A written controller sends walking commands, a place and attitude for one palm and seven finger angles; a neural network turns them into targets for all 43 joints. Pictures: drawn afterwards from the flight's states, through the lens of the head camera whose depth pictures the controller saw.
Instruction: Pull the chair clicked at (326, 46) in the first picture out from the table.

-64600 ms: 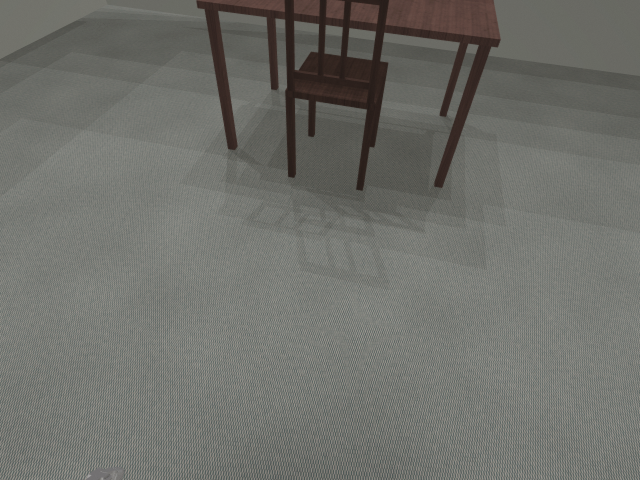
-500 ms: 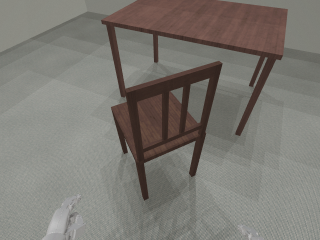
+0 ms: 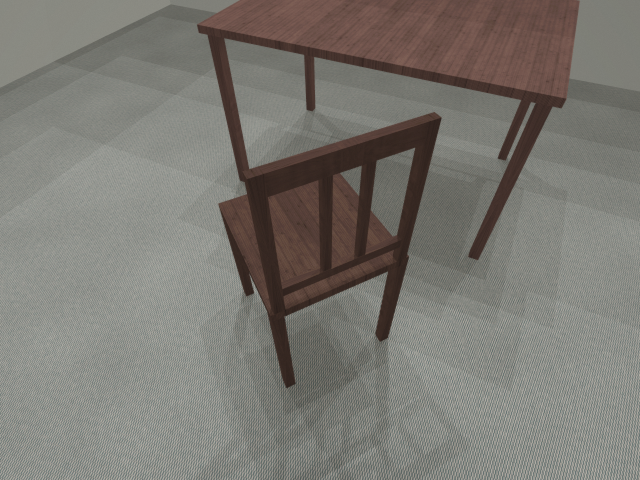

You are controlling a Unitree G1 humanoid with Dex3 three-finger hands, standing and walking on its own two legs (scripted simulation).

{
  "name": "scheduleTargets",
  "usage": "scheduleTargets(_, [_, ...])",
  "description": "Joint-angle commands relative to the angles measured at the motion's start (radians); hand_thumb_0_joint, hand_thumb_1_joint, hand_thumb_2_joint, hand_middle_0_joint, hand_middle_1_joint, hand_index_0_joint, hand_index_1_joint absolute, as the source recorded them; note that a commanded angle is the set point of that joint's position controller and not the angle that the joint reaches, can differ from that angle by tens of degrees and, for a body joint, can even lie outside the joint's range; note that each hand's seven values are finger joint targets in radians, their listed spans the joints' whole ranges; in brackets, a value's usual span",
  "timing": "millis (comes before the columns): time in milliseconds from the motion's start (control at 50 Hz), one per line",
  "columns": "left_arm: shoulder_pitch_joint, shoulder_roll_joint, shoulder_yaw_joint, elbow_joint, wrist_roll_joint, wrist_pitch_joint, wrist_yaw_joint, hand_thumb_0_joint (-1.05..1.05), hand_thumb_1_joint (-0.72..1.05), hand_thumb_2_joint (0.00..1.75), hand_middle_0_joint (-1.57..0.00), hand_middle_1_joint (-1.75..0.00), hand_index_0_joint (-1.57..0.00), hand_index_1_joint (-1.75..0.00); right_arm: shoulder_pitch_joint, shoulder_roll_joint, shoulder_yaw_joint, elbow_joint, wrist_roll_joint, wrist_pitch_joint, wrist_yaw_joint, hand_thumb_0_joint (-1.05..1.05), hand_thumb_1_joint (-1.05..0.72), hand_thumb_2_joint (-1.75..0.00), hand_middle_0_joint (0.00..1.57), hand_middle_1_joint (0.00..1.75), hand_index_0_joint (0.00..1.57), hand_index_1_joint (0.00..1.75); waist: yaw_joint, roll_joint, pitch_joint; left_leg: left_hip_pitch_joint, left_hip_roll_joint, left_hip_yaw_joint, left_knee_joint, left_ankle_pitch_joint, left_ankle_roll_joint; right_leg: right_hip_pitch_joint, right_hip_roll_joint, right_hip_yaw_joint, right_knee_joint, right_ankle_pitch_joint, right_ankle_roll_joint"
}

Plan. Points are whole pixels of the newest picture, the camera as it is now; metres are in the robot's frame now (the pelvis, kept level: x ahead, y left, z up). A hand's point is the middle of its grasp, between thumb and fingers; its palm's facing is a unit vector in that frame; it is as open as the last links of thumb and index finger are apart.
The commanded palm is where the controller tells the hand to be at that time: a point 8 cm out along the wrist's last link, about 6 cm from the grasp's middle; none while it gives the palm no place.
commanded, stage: let the arm hang, fingers relaxed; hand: left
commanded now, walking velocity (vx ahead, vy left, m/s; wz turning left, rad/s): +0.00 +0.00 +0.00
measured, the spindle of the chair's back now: (325, 226) +0.58 +0.03 -0.09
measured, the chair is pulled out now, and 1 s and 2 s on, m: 0.58 0.58 0.58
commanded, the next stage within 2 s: look to check the result in 0.42 s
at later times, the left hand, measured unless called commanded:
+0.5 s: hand out of the picture -0.01 +0.14 -0.18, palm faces +0.04 -0.99 -0.16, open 7.3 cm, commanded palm none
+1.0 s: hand out of the picture -0.01 +0.14 -0.18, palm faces +0.04 -0.99 -0.17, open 7.3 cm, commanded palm none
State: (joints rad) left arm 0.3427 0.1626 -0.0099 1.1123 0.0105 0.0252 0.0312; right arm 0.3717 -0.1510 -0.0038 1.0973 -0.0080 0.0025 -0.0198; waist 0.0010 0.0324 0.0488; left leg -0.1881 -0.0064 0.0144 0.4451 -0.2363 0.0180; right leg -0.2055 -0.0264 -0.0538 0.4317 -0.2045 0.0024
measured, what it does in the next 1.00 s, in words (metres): stands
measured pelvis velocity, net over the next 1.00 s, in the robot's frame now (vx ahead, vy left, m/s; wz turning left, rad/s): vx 0.01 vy -0.01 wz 0.00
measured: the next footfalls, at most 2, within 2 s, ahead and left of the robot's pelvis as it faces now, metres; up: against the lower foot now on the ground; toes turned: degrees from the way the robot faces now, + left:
none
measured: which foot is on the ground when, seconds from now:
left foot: down 0.00-1.00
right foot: down 0.00-1.00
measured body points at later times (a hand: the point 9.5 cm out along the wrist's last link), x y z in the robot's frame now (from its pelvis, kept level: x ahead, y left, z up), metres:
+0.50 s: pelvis +0.00 -0.01 +0.00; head +0.02 -0.01 +0.45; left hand -0.01 +0.20 -0.16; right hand -0.03 -0.21 -0.16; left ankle +0.00 +0.11 -0.74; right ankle +0.02 -0.12 -0.74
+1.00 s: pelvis +0.01 -0.01 +0.00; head +0.02 -0.02 +0.45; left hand -0.01 +0.20 -0.16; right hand -0.02 -0.21 -0.16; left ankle +0.00 +0.11 -0.74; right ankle +0.02 -0.12 -0.74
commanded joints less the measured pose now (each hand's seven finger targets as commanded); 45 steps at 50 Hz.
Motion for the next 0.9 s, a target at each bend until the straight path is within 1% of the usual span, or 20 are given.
scheduleTargets(0, [0.042, 0.080, 0.010, -0.032, -0.004, -0.023, 0.007, 0.00, 0.90, 0.90, -0.20, -0.30, -0.20, -0.30, 0.076, -0.074, -0.013, -0.016, -0.004, -0.014, -0.011, 0.00, -0.90, -0.90, 0.20, 0.30, 0.20, 0.30, -0.001, -0.031, 0.058, -0.069, 0.095, -0.094, -0.108, -0.003, 0.039, -0.020, -0.072, 0.090, -0.091, -0.054, -0.054])
scheduleTargets(100, [0.048, 0.059, 0.015, -0.030, -0.002, -0.026, 0.010, 0.00, 0.90, 0.90, -0.20, -0.30, -0.20, -0.30, 0.082, -0.051, -0.013, -0.007, -0.004, -0.017, -0.013, 0.00, -0.90, -0.90, 0.20, 0.30, 0.20, 0.30, -0.001, -0.046, 0.070, -0.072, 0.090, -0.089, -0.102, 0.010, 0.037, -0.025, -0.072, 0.096, -0.094, -0.049, -0.055])
scheduleTargets(160, [0.049, 0.053, 0.016, -0.030, -0.003, -0.028, 0.011, 0.00, 0.90, 0.90, -0.20, -0.30, -0.20, -0.30, 0.082, -0.040, -0.014, -0.004, -0.004, -0.018, -0.014, 0.00, -0.90, -0.90, 0.20, 0.30, 0.20, 0.30, -0.002, -0.030, 0.068, -0.062, 0.087, -0.081, -0.094, 0.021, 0.033, -0.031, -0.073, 0.100, -0.096, -0.046, -0.054])
scheduleTargets(200, [0.050, 0.045, 0.018, -0.030, -0.002, -0.027, 0.010, 0.00, 0.90, 0.90, -0.20, -0.30, -0.20, -0.30, 0.080, -0.032, -0.014, -0.002, -0.005, -0.017, -0.015, 0.00, -0.90, -0.90, 0.20, 0.30, 0.20, 0.30, -0.001, -0.010, 0.084, -0.076, 0.088, -0.080, -0.097, 0.005, 0.033, -0.036, -0.070, 0.100, -0.098, -0.052, -0.055])
scheduleTargets(240, [0.052, 0.043, 0.018, -0.032, -0.001, -0.029, 0.010, 0.00, 0.90, 0.90, -0.20, -0.30, -0.20, -0.30, 0.079, -0.028, -0.016, -0.004, -0.004, -0.019, -0.016, 0.00, -0.90, -0.90, 0.20, 0.30, 0.20, 0.30, -0.002, -0.016, 0.073, -0.068, 0.087, -0.080, -0.090, 0.021, 0.033, -0.030, -0.071, 0.102, -0.099, -0.035, -0.055])
scheduleTargets(300, [0.050, 0.037, 0.019, -0.037, -0.001, -0.026, 0.010, 0.00, 0.90, 0.90, -0.20, -0.30, -0.20, -0.30, 0.078, -0.030, -0.018, -0.008, -0.005, -0.016, -0.017, 0.00, -0.90, -0.90, 0.20, 0.30, 0.20, 0.30, -0.003, -0.026, 0.087, -0.078, 0.090, -0.085, -0.097, -0.011, 0.034, -0.041, -0.067, 0.098, -0.100, -0.057, -0.055])
scheduleTargets(340, [0.052, 0.034, 0.020, -0.041, -0.002, -0.029, 0.010, 0.00, 0.90, 0.90, -0.20, -0.30, -0.20, -0.30, 0.082, -0.029, -0.019, -0.008, -0.004, -0.019, -0.017, 0.00, -0.90, -0.90, 0.20, 0.30, 0.20, 0.30, -0.004, -0.032, 0.053, -0.058, 0.091, -0.084, -0.089, 0.029, 0.035, -0.024, -0.069, 0.097, -0.094, -0.022, -0.055])
scheduleTargets(380, [0.049, 0.033, 0.021, -0.043, -0.002, -0.031, 0.011, 0.00, 0.90, 0.90, -0.20, -0.30, -0.20, -0.30, 0.080, -0.026, -0.019, -0.008, -0.003, -0.020, -0.018, 0.00, -0.90, -0.90, 0.20, 0.30, 0.20, 0.30, -0.002, -0.036, 0.054, -0.058, 0.090, -0.087, -0.086, 0.041, 0.036, -0.019, -0.068, 0.092, -0.096, -0.013, -0.056])
scheduleTargets(440, [0.052, 0.030, 0.021, -0.044, -0.003, -0.033, 0.010, 0.00, 0.90, 0.90, -0.20, -0.30, -0.20, -0.30, 0.075, -0.030, -0.018, -0.003, -0.003, -0.024, -0.020, 0.00, -0.90, -0.90, 0.20, 0.30, 0.20, 0.30, -0.002, -0.032, 0.028, -0.034, 0.094, -0.084, -0.081, 0.086, 0.035, -0.005, -0.072, 0.091, -0.085, 0.028, -0.055])
scheduleTargets(480, [0.047, 0.030, 0.021, -0.044, -0.003, -0.032, 0.011, 0.00, 0.90, 0.90, -0.20, -0.30, -0.20, -0.30, 0.074, -0.026, -0.018, -0.002, -0.002, -0.023, -0.020, 0.00, -0.90, -0.90, 0.20, 0.30, 0.20, 0.30, -0.001, -0.017, 0.047, -0.046, 0.095, -0.087, -0.084, 0.081, 0.034, -0.008, -0.070, 0.084, -0.087, 0.023, -0.055])
scheduleTargets(500, [0.047, 0.032, 0.021, -0.044, -0.003, -0.030, 0.011, 0.00, 0.90, 0.90, -0.20, -0.30, -0.20, -0.30, 0.073, -0.026, -0.018, 0.000, -0.002, -0.023, -0.020, 0.00, -0.90, -0.90, 0.20, 0.30, 0.20, 0.30, -0.002, -0.028, 0.056, -0.052, 0.095, -0.088, -0.089, 0.070, 0.034, -0.012, -0.069, 0.088, -0.088, 0.011, -0.055])
scheduleTargets(600, [0.048, 0.032, 0.021, -0.041, -0.003, -0.031, 0.010, 0.00, 0.90, 0.90, -0.20, -0.30, -0.20, -0.30, 0.073, -0.028, -0.018, 0.003, -0.003, -0.023, -0.020, 0.00, -0.90, -0.90, 0.20, 0.30, 0.20, 0.30, -0.002, -0.008, 0.050, -0.045, 0.095, -0.088, -0.089, 0.070, 0.034, -0.009, -0.070, 0.090, -0.089, 0.011, -0.057])
scheduleTargets(640, [0.048, 0.032, 0.021, -0.040, -0.003, -0.032, 0.010, 0.00, 0.90, 0.90, -0.20, -0.30, -0.20, -0.30, 0.073, -0.030, -0.018, 0.006, -0.002, -0.025, -0.021, 0.00, -0.90, -0.90, 0.20, 0.30, 0.20, 0.30, -0.001, -0.030, 0.031, -0.036, 0.095, -0.087, -0.086, 0.087, 0.034, 0.004, -0.072, 0.087, -0.085, 0.028, -0.056])
scheduleTargets(680, [0.045, 0.028, 0.020, -0.040, -0.003, -0.031, 0.010, 0.00, 0.90, 0.90, -0.20, -0.30, -0.20, -0.30, 0.069, -0.030, -0.017, 0.004, -0.002, -0.023, -0.022, 0.00, -0.90, -0.90, 0.20, 0.30, 0.20, 0.30, -0.001, -0.031, 0.056, -0.042, 0.095, -0.090, -0.087, 0.076, 0.034, -0.012, -0.069, 0.085, -0.090, 0.018, -0.058])
scheduleTargets(700, [0.044, 0.027, 0.021, -0.041, -0.003, -0.030, 0.010, 0.00, 0.90, 0.90, -0.20, -0.30, -0.20, -0.30, 0.070, -0.029, -0.018, 0.005, -0.003, -0.023, -0.021, 0.00, -0.90, -0.90, 0.20, 0.30, 0.20, 0.30, -0.003, -0.014, 0.056, -0.041, 0.097, -0.089, -0.094, 0.068, 0.034, -0.015, -0.069, 0.089, -0.090, 0.010, -0.058])
scheduleTargets(740, [0.046, 0.029, 0.020, -0.041, -0.003, -0.031, 0.010, 0.00, 0.90, 0.90, -0.20, -0.30, -0.20, -0.30, 0.069, -0.032, -0.017, 0.006, -0.002, -0.025, -0.022, 0.00, -0.90, -0.90, 0.20, 0.30, 0.20, 0.30, -0.003, -0.025, 0.042, -0.031, 0.098, -0.088, -0.090, 0.090, 0.034, -0.007, -0.070, 0.088, -0.083, 0.033, -0.057])
scheduleTargets(760, [0.047, 0.029, 0.021, -0.042, -0.003, -0.032, 0.010, 0.00, 0.90, 0.90, -0.20, -0.30, -0.20, -0.30, 0.070, -0.031, -0.017, 0.005, -0.002, -0.027, -0.022, 0.00, -0.90, -0.90, 0.20, 0.30, 0.20, 0.30, -0.002, -0.014, 0.037, -0.030, 0.097, -0.088, -0.089, 0.099, 0.035, -0.002, -0.071, 0.088, -0.083, 0.041, -0.056])
scheduleTargets(820, [0.041, 0.030, 0.020, -0.044, -0.003, -0.030, 0.009, 0.00, 0.90, 0.90, -0.20, -0.30, -0.20, -0.30, 0.066, -0.030, -0.018, 0.005, -0.002, -0.023, -0.022, 0.00, -0.90, -0.90, 0.20, 0.30, 0.20, 0.30, -0.003, -0.031, 0.060, -0.042, 0.097, -0.089, -0.092, 0.071, 0.033, -0.012, -0.068, 0.088, -0.089, 0.017, -0.058])
scheduleTargets(860, [0.042, 0.033, 0.021, -0.043, -0.003, -0.031, 0.009, 0.00, 0.90, 0.90, -0.20, -0.30, -0.20, -0.30, 0.068, -0.030, -0.017, 0.006, -0.001, -0.023, -0.021, 0.00, -0.90, -0.90, 0.20, 0.30, 0.20, 0.30, -0.004, -0.034, 0.049, -0.038, 0.094, -0.086, -0.089, 0.066, 0.032, -0.008, -0.071, 0.090, -0.093, 0.009, -0.057])
scheduleTargets(880, [0.042, 0.031, 0.020, -0.043, -0.003, -0.030, 0.010, 0.00, 0.90, 0.90, -0.20, -0.30, -0.20, -0.30, 0.065, -0.030, -0.018, 0.005, -0.002, -0.021, -0.021, 0.00, -0.90, -0.90, 0.20, 0.30, 0.20, 0.30, -0.002, -0.023, 0.065, -0.047, 0.094, -0.088, -0.094, 0.046, 0.033, -0.017, -0.068, 0.088, -0.097, -0.008, -0.059])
